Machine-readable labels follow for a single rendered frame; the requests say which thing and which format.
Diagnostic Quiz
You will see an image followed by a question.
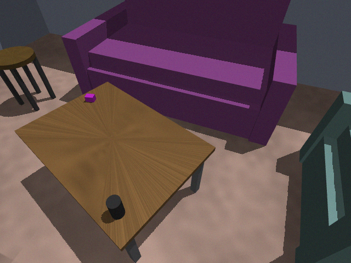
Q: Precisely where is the sofa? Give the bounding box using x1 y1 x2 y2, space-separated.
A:
61 0 297 146

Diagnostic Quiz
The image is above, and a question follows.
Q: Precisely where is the coffee table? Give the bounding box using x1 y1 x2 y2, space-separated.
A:
15 82 216 263

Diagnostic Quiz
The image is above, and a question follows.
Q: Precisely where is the stool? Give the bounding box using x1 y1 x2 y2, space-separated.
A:
0 46 56 111

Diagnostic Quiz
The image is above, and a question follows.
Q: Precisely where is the armchair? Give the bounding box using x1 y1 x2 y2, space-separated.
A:
295 91 351 263

